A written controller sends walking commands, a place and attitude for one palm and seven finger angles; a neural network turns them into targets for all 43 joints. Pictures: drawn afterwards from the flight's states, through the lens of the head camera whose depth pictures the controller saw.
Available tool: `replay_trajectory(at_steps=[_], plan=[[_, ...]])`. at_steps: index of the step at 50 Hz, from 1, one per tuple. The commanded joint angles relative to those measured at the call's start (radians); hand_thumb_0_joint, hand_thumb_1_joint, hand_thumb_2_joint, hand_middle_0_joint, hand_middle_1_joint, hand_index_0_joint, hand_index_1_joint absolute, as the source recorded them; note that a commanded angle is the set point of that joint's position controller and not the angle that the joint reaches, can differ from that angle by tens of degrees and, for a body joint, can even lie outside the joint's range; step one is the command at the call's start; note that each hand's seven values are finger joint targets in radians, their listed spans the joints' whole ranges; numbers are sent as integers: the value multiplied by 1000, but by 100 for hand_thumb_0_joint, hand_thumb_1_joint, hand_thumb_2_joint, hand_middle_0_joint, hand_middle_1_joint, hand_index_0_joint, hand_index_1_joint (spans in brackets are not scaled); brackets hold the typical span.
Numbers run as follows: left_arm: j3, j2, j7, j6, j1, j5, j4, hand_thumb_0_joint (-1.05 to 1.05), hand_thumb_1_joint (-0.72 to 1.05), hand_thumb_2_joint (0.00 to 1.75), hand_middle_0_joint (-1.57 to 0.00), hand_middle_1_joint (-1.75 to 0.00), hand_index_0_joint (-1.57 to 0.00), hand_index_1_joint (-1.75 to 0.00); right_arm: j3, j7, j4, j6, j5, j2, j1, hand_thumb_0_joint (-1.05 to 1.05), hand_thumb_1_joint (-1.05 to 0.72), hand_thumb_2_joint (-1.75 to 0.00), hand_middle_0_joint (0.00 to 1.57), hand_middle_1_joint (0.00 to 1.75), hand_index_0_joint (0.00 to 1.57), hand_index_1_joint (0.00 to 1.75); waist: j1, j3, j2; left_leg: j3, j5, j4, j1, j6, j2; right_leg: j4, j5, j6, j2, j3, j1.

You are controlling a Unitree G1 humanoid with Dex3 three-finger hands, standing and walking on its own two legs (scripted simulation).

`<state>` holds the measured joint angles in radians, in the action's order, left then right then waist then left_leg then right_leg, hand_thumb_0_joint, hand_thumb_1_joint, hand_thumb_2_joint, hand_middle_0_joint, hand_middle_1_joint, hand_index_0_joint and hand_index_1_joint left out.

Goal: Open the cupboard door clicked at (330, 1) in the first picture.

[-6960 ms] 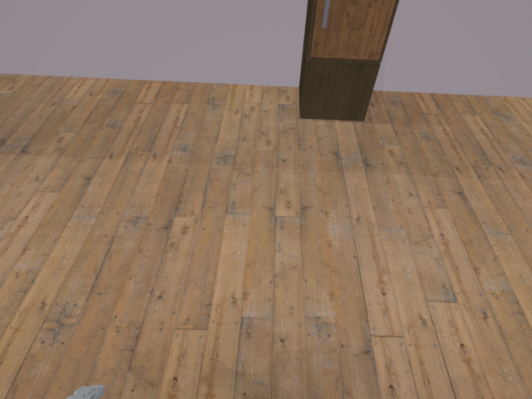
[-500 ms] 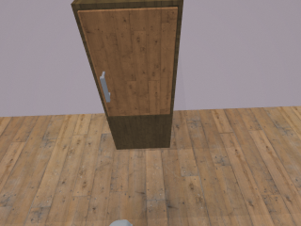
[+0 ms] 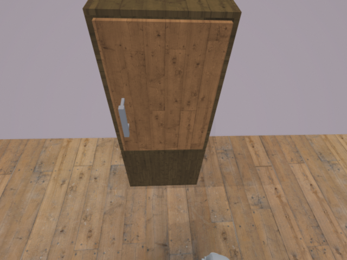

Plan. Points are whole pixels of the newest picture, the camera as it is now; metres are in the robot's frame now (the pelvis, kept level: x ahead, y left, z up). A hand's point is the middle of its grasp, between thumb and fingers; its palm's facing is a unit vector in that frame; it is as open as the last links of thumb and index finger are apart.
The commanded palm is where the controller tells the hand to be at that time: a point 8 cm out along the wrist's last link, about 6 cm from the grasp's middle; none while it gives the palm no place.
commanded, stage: take the last steps up to it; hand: left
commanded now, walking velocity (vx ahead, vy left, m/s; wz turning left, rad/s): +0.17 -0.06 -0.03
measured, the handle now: (124, 118) +0.60 +0.22 -0.10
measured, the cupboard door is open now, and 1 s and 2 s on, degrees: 0 0 0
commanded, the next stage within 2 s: come to a stop and stand still in 0.06 s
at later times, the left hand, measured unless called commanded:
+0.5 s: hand (121, 245) +0.19 +0.15 -0.17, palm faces +0.02 -0.97 -0.25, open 7.2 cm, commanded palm none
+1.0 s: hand out of the picture +0.10 +0.23 -0.17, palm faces -0.02 -0.97 -0.24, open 7.4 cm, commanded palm none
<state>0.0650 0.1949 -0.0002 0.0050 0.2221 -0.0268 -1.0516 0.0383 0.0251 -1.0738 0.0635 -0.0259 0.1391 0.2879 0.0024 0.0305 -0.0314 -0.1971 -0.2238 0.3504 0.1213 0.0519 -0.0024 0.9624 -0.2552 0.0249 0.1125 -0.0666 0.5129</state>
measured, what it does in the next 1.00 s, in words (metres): steps on the spot: right foot, then left foot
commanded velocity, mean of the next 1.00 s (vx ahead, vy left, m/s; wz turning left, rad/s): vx -0.04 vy -0.05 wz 0.00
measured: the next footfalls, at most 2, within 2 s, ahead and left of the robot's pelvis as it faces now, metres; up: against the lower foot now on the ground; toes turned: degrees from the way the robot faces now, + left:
right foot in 0.20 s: +0.18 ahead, -0.14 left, +0.00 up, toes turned -9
left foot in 0.64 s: +0.13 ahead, +0.10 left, +0.00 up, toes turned +0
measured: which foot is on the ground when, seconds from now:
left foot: down 0.00-0.22, up 0.24-0.62, down 0.64-1.00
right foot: up 0.00-0.18, down 0.20-0.66, up 0.68-1.00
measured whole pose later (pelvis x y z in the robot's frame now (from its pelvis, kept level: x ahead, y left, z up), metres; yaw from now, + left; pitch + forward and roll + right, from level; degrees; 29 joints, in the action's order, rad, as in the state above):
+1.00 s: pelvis +0.07 +0.03 -0.01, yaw -3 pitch +0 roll +0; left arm 0.04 0.20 -0.02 -0.08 0.32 -0.03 -0.95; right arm 0.00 0.04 -0.92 0.00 -0.04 0.20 0.31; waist 0.01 0.00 0.03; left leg -0.10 -0.23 0.47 0.24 0.08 0.02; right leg 0.92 -0.39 0.00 0.00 -0.01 0.43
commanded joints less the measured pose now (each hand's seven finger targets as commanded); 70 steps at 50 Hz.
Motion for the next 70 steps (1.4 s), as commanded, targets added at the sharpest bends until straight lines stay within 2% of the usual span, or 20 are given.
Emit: replay_trajectory(at_steps=[1, 6, 9, 10, 11, 12, 17, 27, 28, 31, 32, 33, 36, 43, 54, 57, 58, 64, 66, 70], plan=[[-8, -1, -6, -2, -13, 0, 57, 0, 90, 90, -20, -30, -20, -30, 27, -1, 10, 4, 1, 126, 90, 0, -90, -90, 20, 30, 20, 30, 9, 74, 110, 183, 212, -171, -4, 116, -301, -141, 28, 7, 24, 8, 27], [-13, 1, -6, 11, -88, 0, 87, 0, 90, 90, -20, -30, -20, -30, 32, -1, -17, -10, -8, 134, 131, 0, -90, -90, 20, 30, 20, 30, 37, 67, 128, 161, 334, -71, -55, 96, -297, -313, -13, -17, -27, -46, -59], [-8, 42, 1, 36, 72, 1, 33, 0, 90, 90, -20, -30, -20, -30, 20, -1, -29, -12, 4, 114, 117, 0, -90, -90, 20, 30, 20, 30, -45, -28, 56, 90, 392, 171, 8, 16, -211, -526, 213, -35, -49, -54, -370], [3, 110, 16, 51, 163, -1, -3, 0, 90, 90, -20, -30, -20, -30, 11, -3, -26, -7, 16, 71, 142, 0, -90, -90, 20, 30, 20, 30, -65, -135, -82, 50, 219, 335, 185, -37, -141, -489, 608, -82, 110, 118, -618], [6, 166, 24, 51, 207, 9, -20, 0, 90, 90, -20, -30, -20, -30, 5, 1, -15, -14, 25, 48, 158, 0, -90, -90, 20, 30, 20, 30, -53, -180, -161, 49, -304, 484, 249, -79, -48, -498, 1042, -186, 289, 244, -676], [2, 167, 31, 53, 176, 19, -14, 0, 90, 90, -20, -30, -20, -30, 8, 10, -15, -42, 30, 62, 144, 0, -90, -90, 20, 30, 20, 30, -48, -212, -227, 136, -415, 571, 197, -80, -53, -518, 1185, -227, 297, 247, -585], [5, 139, 55, 7, -15, 5, 50, 0, 90, 90, -20, -30, -20, -30, 20, 9, -8, -100, 27, 52, 61, 0, -90, -90, 20, 30, 20, 30, -15, -84, -32, 189, -318, 655, 242, -92, -40, -558, 891, -223, 251, 143, -388], [29, 179, 47, -21, -80, -13, 126, 0, 90, 90, -20, -30, -20, -30, 32, -15, 101, -111, 18, 91, -27, 0, -90, -90, 20, 30, 20, 30, -11, -104, -166, 174, -222, 489, 200, -101, -28, -603, 419, -202, 203, 135, -296], [15, 212, 86, -2, -26, -7, 153, 0, 90, 90, -20, -30, -20, -30, 46, -11, 185, -73, 29, 164, 10, 0, -90, -90, 20, 30, 20, 30, 37, -350, -40, 116, -314, 380, 235, -118, 15, -461, 980, -194, 233, 266, -611], [-12, 150, 65, -23, -13, 11, 173, 0, 90, 90, -20, -30, -20, -30, 28, -10, 217, -68, 15, 159, 8, 0, -90, -90, 20, 30, 20, 30, 36, -197, 90, 167, 26, 45, 26, -53, -64, -357, 169, -70, 61, 51, -273], [-26, 84, 51, -39, 10, 9, 174, 0, 90, 90, -20, -30, -20, -30, 33, -14, 248, -62, -2, 228, -5, 0, -90, -90, 20, 30, 20, 30, 15, -97, 254, 396, 36, -41, 116, 10, -240, -303, -153, -23, -30, -10, -154], [-21, 77, 43, -53, 28, 3, 193, 0, 90, 90, -20, -30, -20, -30, 37, -12, 279, -75, -14, 274, -60, 0, -90, -90, 20, 30, 20, 30, 6, 15, 231, 482, -124, -100, 245, 90, -318, -221, -236, -24, -70, 4, -111], [-6, 106, 15, -61, 31, -14, 194, 0, 90, 90, -20, -30, -20, -30, 24, 6, 273, -74, -15, 253, -73, 0, -90, -90, 20, 30, 20, 30, 1, 129, 167, 457, -110, -99, 271, 105, -269, 91, -154, -26, -102, 112, 18], [-2, 107, -9, -54, 53, -10, 198, 0, 90, 90, -20, -30, -20, -30, 16, 22, 243, -45, -10, 248, 31, 0, -90, -90, 20, 30, 20, 30, 16, 25, 97, 453, 45, -101, 63, 151, -313, 97, -101, -16, -87, 113, 101], [-27, 36, -5, -22, 122, -3, 144, 0, 90, 90, -20, -30, -20, -30, 17, 8, 161, -57, -6, 237, 69, 0, -90, -90, 20, 30, 20, 30, -3, -56, 69, 360, -222, -23, 208, 81, -209, -505, -86, -52, -126, 30, -320], [-22, 144, 21, -4, 163, 2, 117, 0, 90, 90, -20, -30, -20, -30, -17, -8, 170, -59, 3, 112, 31, 0, -90, -90, 20, 30, 20, 30, -12, 10, -122, 134, -269, 285, 381, -31, -1, -763, -267, -195, 180, 422, -358], [-26, 136, 26, 11, 139, 9, 116, 0, 90, 90, -20, -30, -20, -30, -17, -10, 154, -64, 1, 114, 20, 0, -90, -90, 20, 30, 20, 30, -12, 6, -140, 157, -277, 384, 349, -29, -16, -792, -303, -223, 172, 454, -291], [-38, 85, 29, 20, 37, 16, 91, 0, 90, 90, -20, -30, -20, -30, -30, -8, 51, -52, 6, 76, 134, 0, -90, -90, 20, 30, 20, 30, 47, 37, -19, 178, -20, 97, 80, -42, -32, -623, 2, -148, 25, 201, -193], [-44, 56, 23, 16, 79, 24, 78, 0, 90, 90, -20, -30, -20, -30, -32, 3, 42, -30, 1, 131, 119, 0, -90, -90, 20, 30, 20, 30, 4, 20, 136, 290, 103, 16, 105, -4, -134, -539, 21, -88, -67, 143, -248], [-52, 53, 22, 11, 91, 17, 40, 0, 90, 90, -20, -30, -20, -30, -30, 10, 35, -23, 10, 139, 58, 0, -90, -90, 20, 30, 20, 30, -16, 21, 127, 299, 133, -15, 140, 17, -148, -522, 68, -69, -65, 113, -329]])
